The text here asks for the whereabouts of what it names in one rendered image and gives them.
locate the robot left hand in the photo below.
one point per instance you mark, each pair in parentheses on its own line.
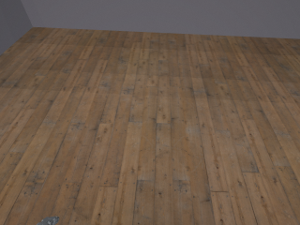
(49,221)

